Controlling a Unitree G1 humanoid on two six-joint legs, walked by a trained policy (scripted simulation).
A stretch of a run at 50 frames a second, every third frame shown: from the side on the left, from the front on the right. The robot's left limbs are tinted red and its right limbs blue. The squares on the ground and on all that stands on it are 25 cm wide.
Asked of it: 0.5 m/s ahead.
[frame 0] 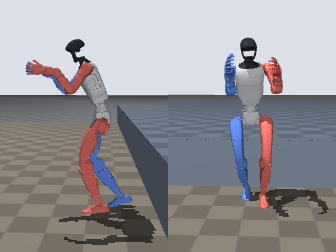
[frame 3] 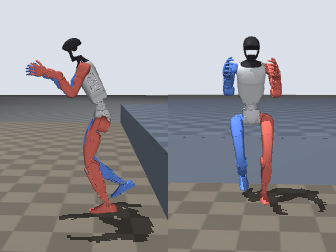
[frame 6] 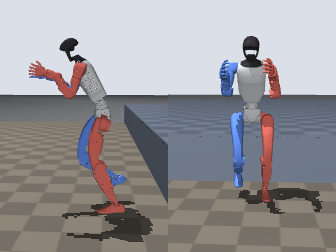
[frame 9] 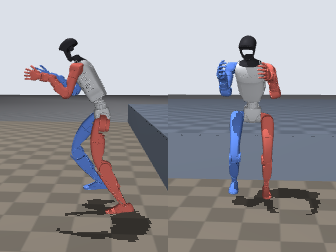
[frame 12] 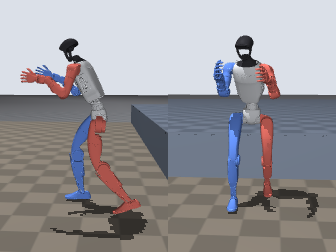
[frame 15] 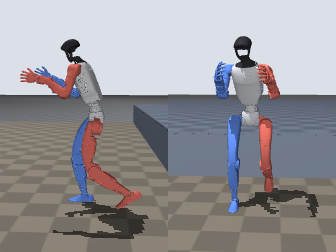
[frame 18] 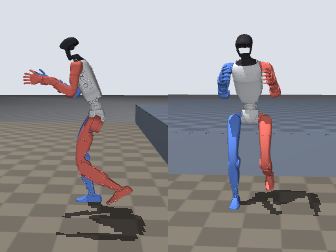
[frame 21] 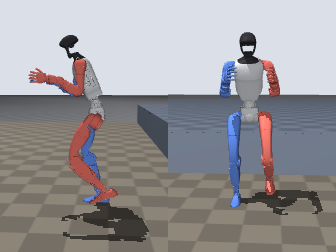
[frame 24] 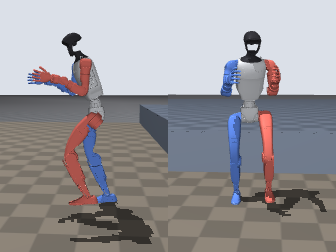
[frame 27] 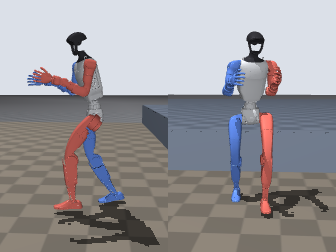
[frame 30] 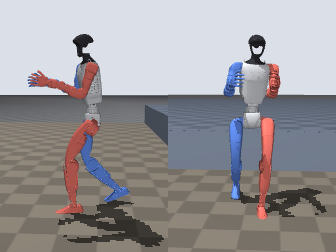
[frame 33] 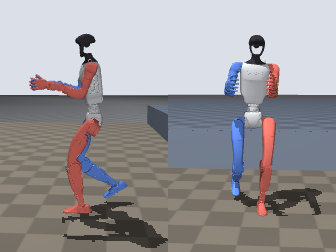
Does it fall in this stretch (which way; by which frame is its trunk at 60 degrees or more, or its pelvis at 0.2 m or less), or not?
no
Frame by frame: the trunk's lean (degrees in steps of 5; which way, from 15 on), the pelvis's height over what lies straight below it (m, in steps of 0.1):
0: 25 forward, 0.8
3: 25 forward, 0.8
6: 30 forward, 0.8
9: 30 forward, 0.8
12: 30 forward, 0.8
15: 25 forward, 0.7
18: 25 forward, 0.8
21: 25 forward, 0.8
24: 20 forward, 0.8
27: 15 forward, 0.8
30: 10, 0.7
33: 10, 0.8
